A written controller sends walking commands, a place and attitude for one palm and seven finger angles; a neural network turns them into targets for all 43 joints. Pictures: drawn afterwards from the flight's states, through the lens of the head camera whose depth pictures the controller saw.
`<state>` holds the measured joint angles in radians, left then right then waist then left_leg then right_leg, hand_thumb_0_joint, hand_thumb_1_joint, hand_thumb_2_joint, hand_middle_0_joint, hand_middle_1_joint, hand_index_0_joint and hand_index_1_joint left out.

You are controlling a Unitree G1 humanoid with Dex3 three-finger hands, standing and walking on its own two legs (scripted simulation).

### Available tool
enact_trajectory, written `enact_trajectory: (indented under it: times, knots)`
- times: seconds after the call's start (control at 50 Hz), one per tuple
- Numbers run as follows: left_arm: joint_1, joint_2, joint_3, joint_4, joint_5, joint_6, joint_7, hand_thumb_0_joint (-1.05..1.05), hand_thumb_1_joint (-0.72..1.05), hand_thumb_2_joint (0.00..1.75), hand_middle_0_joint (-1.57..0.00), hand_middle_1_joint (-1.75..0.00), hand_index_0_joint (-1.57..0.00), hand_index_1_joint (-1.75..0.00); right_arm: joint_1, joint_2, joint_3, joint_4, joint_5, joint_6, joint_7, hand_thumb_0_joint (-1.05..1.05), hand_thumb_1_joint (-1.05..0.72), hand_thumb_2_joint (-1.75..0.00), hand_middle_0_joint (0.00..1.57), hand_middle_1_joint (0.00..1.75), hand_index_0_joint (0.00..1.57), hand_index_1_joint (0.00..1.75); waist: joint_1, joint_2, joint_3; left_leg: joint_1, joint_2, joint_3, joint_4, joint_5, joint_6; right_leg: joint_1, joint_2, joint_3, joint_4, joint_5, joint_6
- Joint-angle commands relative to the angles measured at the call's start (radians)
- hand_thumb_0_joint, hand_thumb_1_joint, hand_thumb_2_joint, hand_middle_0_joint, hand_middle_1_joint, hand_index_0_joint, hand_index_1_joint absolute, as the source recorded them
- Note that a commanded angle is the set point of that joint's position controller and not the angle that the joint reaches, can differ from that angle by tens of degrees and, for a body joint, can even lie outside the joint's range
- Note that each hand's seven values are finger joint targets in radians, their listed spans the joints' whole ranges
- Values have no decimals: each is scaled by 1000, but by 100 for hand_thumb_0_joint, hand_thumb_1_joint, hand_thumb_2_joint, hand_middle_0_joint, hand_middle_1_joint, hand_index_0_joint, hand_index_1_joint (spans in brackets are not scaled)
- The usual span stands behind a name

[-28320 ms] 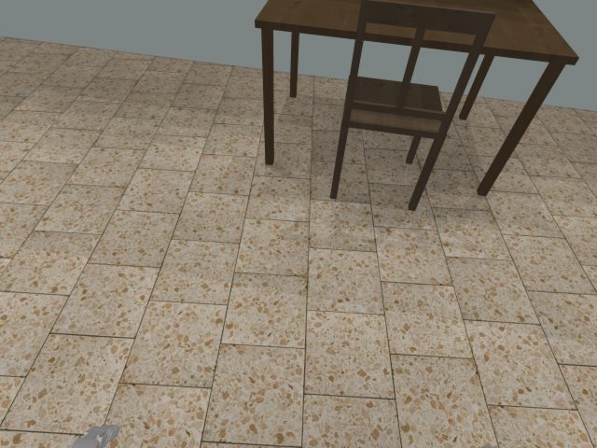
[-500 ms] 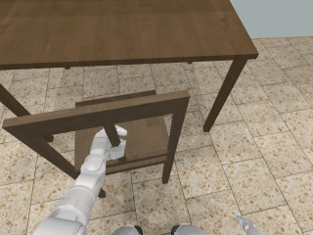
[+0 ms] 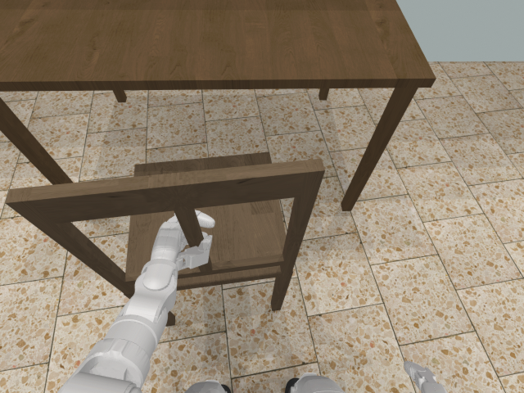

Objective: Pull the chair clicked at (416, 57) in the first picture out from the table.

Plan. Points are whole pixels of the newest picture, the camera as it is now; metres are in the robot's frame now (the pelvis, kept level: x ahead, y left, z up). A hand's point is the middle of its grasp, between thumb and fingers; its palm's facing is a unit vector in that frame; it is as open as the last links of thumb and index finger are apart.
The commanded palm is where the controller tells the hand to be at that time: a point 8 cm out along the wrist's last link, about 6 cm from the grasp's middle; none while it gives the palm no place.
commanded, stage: step backward, pulling the chair out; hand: left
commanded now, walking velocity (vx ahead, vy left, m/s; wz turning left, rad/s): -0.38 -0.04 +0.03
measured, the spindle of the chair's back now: (196, 242) +0.37 +0.13 -0.10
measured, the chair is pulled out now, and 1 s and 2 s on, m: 0.25 0.38 0.56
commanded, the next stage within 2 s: none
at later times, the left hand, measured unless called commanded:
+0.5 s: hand (196, 287) +0.28 +0.11 -0.06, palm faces -0.06 -0.99 -0.15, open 5.6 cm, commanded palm +0.26 +0.16 -0.06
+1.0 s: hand (192, 335) +0.21 +0.11 -0.06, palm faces -0.03 -0.99 -0.16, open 5.6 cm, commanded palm +0.19 +0.16 -0.06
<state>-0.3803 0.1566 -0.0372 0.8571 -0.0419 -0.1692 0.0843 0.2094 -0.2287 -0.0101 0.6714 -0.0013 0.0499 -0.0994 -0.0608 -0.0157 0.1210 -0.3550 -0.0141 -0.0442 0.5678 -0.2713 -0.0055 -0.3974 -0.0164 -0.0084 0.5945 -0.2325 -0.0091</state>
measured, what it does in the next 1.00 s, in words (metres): walks backwards: right foot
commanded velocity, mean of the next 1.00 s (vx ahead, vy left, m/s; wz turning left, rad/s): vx -0.38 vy -0.02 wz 0.03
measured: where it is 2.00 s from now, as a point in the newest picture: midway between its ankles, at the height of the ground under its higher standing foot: outside the picture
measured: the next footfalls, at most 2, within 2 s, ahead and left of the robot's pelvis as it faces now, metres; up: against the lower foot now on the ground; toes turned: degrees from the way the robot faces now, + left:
right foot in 0.96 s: -0.11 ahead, -0.13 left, +0.00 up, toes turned -1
left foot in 1.28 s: -0.17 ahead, +0.14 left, +0.00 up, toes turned -1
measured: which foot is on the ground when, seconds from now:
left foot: down 0.00-1.00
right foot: down 0.00-0.82, up 0.84-0.94, down 0.96-1.00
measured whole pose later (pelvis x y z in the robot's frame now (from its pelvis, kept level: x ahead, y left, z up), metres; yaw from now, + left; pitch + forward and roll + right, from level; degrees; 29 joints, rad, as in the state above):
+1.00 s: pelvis -0.14 -0.01 +0.00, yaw -1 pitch +4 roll -1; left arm -0.39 0.17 -0.01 0.87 -0.05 -0.21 0.08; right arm 0.20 -0.20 0.00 0.71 0.00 0.02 -0.07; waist -0.03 0.02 0.14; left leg -0.39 0.05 -0.03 0.58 -0.27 -0.03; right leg -0.31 0.02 -0.02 0.51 -0.30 0.00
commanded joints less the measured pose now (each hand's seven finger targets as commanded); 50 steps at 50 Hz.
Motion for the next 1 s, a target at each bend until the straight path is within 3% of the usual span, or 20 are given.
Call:
enact_trajectory:
  times: [0.0, 0.06, 0.1, 0.12, 0.18, 0.24, 0.3, 0.36, 0.42, 0.5, 0.54, 0.58, 0.64, 0.72, 0.76, 0.8, 0.82, 0.86, 0.92, 0.98]
  knots:
    - [-276, 76, 12, -161, 30, -85, 6, 0, 90, 90, -50, -145, -50, -145, 46, -139, -54, -58, -5, -33, 8, 0, -90, -90, 20, 30, 20, 30, 8, 146, -417, 248, 245, -155, 10, 808, 66, 192, -39, 45, -107, 280, -13]
    - [-277, 161, 65, -131, 29, -110, 12, 0, 90, 90, -50, -145, -50, -145, 67, -147, -66, -52, 14, -35, -10, 0, -90, -90, 20, 30, 20, 30, -10, 3, -510, 110, 142, -41, 75, 492, -14, 406, -149, 108, -112, 776, -55]
    - [-249, 169, 75, -104, 25, -113, 7, 0, 90, 90, -50, -145, -50, -145, 8, -129, -57, -68, 21, -40, -19, 0, -90, -90, 20, 30, 20, 30, 18, -42, -503, -20, 51, -29, 211, -103, -38, 409, -283, 191, -158, 829, -113]
    - [-232, 170, 77, -93, 27, -105, 5, 0, 90, 90, -50, -145, -50, -145, -20, -124, -49, -74, 20, -40, -22, 0, -90, -90, 20, 30, 20, 30, 33, -36, -476, -58, 33, -46, 266, -199, -32, 374, -311, 199, -181, 750, -115]
    - [-218, 162, 77, -103, 29, -81, 13, 0, 90, 90, -50, -145, -50, -145, -28, -129, -35, -62, 16, -42, -23, 0, -90, -90, 20, 30, 20, 30, 34, -33, -465, -65, 57, -82, 216, -187, -26, 362, -317, 166, -161, 648, -126]
    - [-195, 133, 55, -142, 15, -72, 14, 0, 90, 90, -50, -145, -50, -145, -18, -140, -28, -64, 18, -40, -31, 0, -90, -90, 20, 30, 20, 30, 15, -77, -458, 9, 82, -63, -43, 27, -14, 381, -228, 90, -103, 591, -60]
    - [-207, 86, 12, -218, 5, -70, 8, 0, 90, 90, -50, -145, -50, -145, -5, -164, -47, -104, 16, -15, -30, 0, -90, -90, 20, 30, 20, 30, 16, 36, -446, 123, 205, -145, -107, 556, 53, 292, -53, 19, -41, 404, 24]
    - [-247, 74, -5, -288, 18, -79, -3, 0, 90, 90, -50, -145, -50, -145, -26, -138, -39, -111, -5, -10, -20, 0, -90, -90, 20, 30, 20, 30, 17, 242, -457, 129, 246, -156, -145, 603, 73, 248, -30, 4, 54, 167, 11]
    - [-218, 71, 9, -265, 19, -77, 3, 0, 90, 90, -50, -145, -50, -145, -11, -129, -44, -105, -11, -17, 0, 0, -90, -90, 20, 30, 20, 30, 26, 275, -413, 153, 290, -171, -119, 665, 101, 176, -13, 14, 52, -60, -5]
    - [-263, 87, 16, -198, 34, -95, 8, 0, 90, 90, -50, -145, -50, -145, 41, -132, -54, -62, -7, -36, 8, 0, -90, -90, 20, 30, 20, 30, 3, 143, -433, 233, 242, -121, 16, 772, 52, 229, -51, 45, -121, 377, -13]
    - [-271, 151, 63, -172, 26, -111, 15, 0, 90, 90, -50, -145, -50, -145, 45, -135, -66, -61, 11, -34, -8, 0, -90, -90, 20, 30, 20, 30, -9, 37, -503, 131, 163, -33, 54, 488, -10, 349, -134, 94, -115, 643, -46]
    - [-228, 177, 79, -118, 19, -113, 13, 0, 90, 90, -50, -145, -50, -145, 18, -131, -61, -62, 21, -42, -21, 0, -90, -90, 20, 30, 20, 30, 11, -53, -493, 22, 69, -8, 190, -57, -42, 363, -269, 186, -165, 757, -105]
    - [-232, 179, 86, -93, 29, -94, 15, 0, 90, 90, -50, -145, -50, -145, -32, -129, -46, -64, 18, -46, -25, 0, -90, -90, 20, 30, 20, 30, 42, -70, -445, -50, 43, -60, 311, -234, -27, 281, -326, 196, -224, 468, -121]
    - [-197, 131, 54, -109, 14, -77, 16, 0, 90, 90, -50, -145, -50, -145, -3, -141, -25, -48, 17, -49, -30, 0, -90, -90, 20, 30, 20, 30, 18, -62, -424, 31, 85, -55, -70, -27, -9, 302, -215, 80, -135, 390, -53]
    - [-200, 121, 37, -161, 8, -78, 14, 0, 90, 90, -50, -145, -50, -145, -12, -184, -45, -72, 11, -38, -36, 0, -90, -90, 20, 30, 20, 30, 22, 112, -392, 85, 221, -197, -176, 387, 67, 229, -53, 4, -29, 248, 26]
    - [-243, 57, -10, -223, 3, -85, -3, 0, 90, 90, -50, -145, -50, -145, -12, -136, -38, -95, 5, -24, -13, 0, -90, -90, 20, 30, 20, 30, 26, 189, -437, 87, 288, -212, -173, 516, 104, 231, -21, 12, 75, 56, 16]
    - [-274, 67, -2, -251, 11, -89, -5, 0, 90, 90, -50, -145, -50, -145, -28, -131, -36, -93, -9, -27, -11, 0, -90, -90, 20, 30, 20, 30, 26, 269, -412, 90, 308, -217, -178, 540, 118, 189, -20, 12, 112, -65, 13]
    - [-262, 97, 29, -240, 15, -84, 4, 0, 90, 90, -50, -145, -50, -145, -14, -132, -45, -78, -15, -36, -5, 0, -90, -90, 20, 30, 20, 30, 30, 290, -376, 125, 328, -218, -154, 629, 137, 123, -5, 17, 141, -172, 3]
    - [-285, 63, 4, -194, 29, -96, 5, 0, 90, 90, -50, -145, -50, -145, 46, -136, -56, -37, -10, -55, 18, 0, -90, -90, 20, 30, 20, 30, 7, 213, -412, 386, 302, -179, 12, 984, 101, 85, -15, 25, -94, 44, -6]
    - [-297, 98, 21, -151, 48, -120, 2, 0, 90, 90, -50, -145, -50, -145, 62, -142, -56, -18, -5, -60, 20, 0, -90, -90, 20, 30, 20, 30, -1, 167, -461, 345, 246, -108, 76, 914, 49, 223, -49, 37, -192, 412, -17]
